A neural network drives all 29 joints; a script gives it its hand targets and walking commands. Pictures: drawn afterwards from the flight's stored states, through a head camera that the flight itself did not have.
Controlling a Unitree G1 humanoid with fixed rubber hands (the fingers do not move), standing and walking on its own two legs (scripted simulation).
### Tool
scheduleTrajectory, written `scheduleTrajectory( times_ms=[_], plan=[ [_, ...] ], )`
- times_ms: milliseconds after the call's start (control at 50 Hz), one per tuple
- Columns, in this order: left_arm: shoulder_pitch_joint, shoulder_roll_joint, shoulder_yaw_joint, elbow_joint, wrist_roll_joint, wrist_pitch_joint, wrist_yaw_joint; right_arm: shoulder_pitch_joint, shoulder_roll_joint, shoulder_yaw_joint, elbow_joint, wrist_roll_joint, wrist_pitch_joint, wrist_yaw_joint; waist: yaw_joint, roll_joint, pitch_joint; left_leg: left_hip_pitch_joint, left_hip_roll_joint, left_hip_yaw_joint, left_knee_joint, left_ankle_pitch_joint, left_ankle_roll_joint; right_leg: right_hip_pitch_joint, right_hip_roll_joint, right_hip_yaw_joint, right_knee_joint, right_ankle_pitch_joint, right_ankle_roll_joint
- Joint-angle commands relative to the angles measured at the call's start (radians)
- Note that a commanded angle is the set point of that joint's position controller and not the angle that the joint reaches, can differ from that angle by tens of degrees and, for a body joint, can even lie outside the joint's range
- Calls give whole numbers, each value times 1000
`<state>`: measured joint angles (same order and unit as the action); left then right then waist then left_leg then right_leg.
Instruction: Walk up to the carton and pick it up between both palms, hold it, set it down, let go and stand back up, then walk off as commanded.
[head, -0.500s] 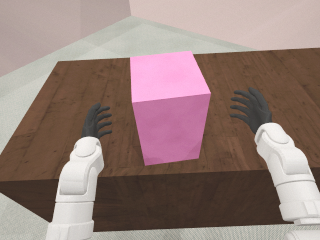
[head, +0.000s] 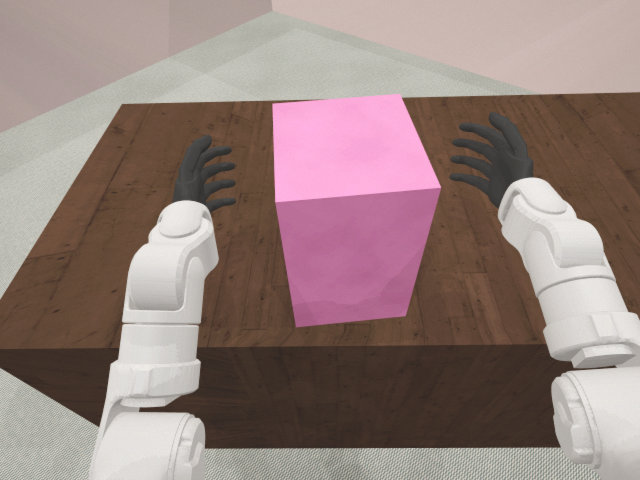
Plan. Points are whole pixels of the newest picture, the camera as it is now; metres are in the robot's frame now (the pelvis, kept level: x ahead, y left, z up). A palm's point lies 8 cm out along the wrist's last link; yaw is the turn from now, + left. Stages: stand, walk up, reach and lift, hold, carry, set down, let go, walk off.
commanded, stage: reach and lift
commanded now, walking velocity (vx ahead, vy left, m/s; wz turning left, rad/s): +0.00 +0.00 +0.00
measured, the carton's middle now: (344, 218) +0.47 +0.05 +0.04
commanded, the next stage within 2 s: none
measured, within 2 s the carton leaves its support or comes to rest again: neither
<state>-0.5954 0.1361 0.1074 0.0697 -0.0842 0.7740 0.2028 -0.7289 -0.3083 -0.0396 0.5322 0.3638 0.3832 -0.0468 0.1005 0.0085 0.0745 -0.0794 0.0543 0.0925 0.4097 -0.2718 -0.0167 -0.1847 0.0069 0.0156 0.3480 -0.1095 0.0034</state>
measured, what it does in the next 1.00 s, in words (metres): stands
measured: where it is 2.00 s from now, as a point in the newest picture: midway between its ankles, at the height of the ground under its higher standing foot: outside the picture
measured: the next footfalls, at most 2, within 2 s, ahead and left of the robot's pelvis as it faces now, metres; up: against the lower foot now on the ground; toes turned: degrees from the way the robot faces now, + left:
none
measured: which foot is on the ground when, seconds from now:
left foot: down 0.00-1.00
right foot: down 0.00-1.00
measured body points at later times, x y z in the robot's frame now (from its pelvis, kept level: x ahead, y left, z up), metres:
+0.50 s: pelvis +0.01 +0.00 +0.00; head +0.06 +0.01 +0.45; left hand +0.43 +0.22 +0.19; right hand +0.50 -0.12 +0.19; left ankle -0.03 +0.12 -0.74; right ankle +0.05 -0.13 -0.74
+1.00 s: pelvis +0.02 +0.01 +0.00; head +0.09 +0.02 +0.45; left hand +0.43 +0.24 +0.11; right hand +0.50 -0.14 +0.11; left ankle -0.03 +0.12 -0.74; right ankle +0.05 -0.13 -0.74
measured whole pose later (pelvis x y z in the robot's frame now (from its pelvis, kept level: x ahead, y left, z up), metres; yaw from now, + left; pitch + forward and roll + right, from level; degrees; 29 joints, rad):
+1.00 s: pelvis +0.02 +0.01 +0.00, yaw +0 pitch +7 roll -2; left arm -0.71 0.18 0.11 0.42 -0.08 0.46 0.19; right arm -0.88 -0.33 0.02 0.85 0.36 0.16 -0.05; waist 0.11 0.02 0.02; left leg -0.26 0.06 0.09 0.41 -0.27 -0.02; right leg -0.33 0.01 0.02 0.27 -0.07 0.01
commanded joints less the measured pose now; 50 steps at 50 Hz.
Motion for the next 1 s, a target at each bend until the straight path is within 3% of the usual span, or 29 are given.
scheduleTrajectory(
  times_ms=[0, 240, 320, 420, 500, 600, 620, 780, 880, 920, 980],
  plan=[
    [-602, 197, 60, -39, -58, -34, 20, -620, -266, 30, -86, 43, -52, -23, 29, -31, -538, -169, -41, -29, -55, 378, -60, 300, 52, 17, 10, 270, -30],
    [-773, 230, 52, 60, -55, -57, 45, -792, -284, 40, 0, 66, -53, -28, 39, -8, -671, -203, -38, -34, -30, 431, -67, 312, 50, 13, 27, 339, -27],
    [-821, 252, 68, 101, -53, -65, 49, -834, -290, 58, 30, 75, -46, -28, 46, -28, -713, -230, -38, -33, -23, 447, -66, 327, 47, 18, 38, 377, -22],
    [-854, 254, 67, 123, -51, -87, 46, -865, -293, 58, 57, 80, -55, -35, 28, -12, -789, -228, -40, -38, -5, 530, -73, 324, 49, 16, 52, 447, -21],
    [-816, 240, 75, 174, -33, -99, 29, -837, -284, 71, 118, 80, -64, -36, 18, -16, -790, -223, -40, -40, 8, 586, -79, 334, 53, 12, 47, 508, -25],
    [-715, 201, 79, 107, -14, -127, 7, -759, -259, 88, 87, 95, -105, -39, 16, 6, -845, -176, -42, -44, 34, 709, -96, 373, 63, 4, 52, 626, -25],
    [-696, 191, 79, 154, -6, -134, 0, -744, -254, 84, 128, 80, -109, -36, 17, 3, -813, -185, -44, -44, 28, 685, -95, 361, 63, 4, 42, 593, -27],
    [-601, 128, 62, 184, 1, -242, -29, -677, -192, 76, 140, 24, -190, -15, 16, -5, -814, -169, -36, -53, 31, 712, -91, 335, 63, -10, 23, 555, -38],
    [-591, 91, 40, 224, -1, -352, -29, -668, -152, 60, 155, -18, -261, 11, 32, 8, -853, -170, -25, -53, 46, 717, -100, 274, 67, -14, -10, 471, -65],
    [-601, 64, 17, 261, -3, -408, -26, -663, -134, 44, 191, -40, -289, 25, 28, 39, -862, -150, -19, -60, 55, 728, -106, 205, 68, -20, -13, 410, -72],
    [-606, 55, 20, 330, 6, -500, -28, -663, -117, 32, 227, -68, -341, 42, 43, 26, -889, -171, -15, -57, 65, 727, -105, 187, 63, -16, -9, 400, -78]
  ],
)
